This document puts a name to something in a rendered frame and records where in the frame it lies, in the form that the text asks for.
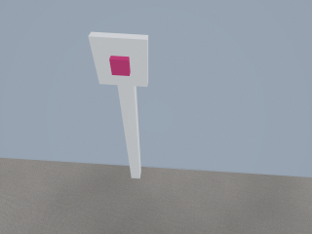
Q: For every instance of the button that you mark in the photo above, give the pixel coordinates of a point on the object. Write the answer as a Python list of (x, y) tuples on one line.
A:
[(120, 66)]

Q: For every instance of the panel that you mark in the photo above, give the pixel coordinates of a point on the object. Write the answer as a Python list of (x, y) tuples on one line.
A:
[(135, 46)]

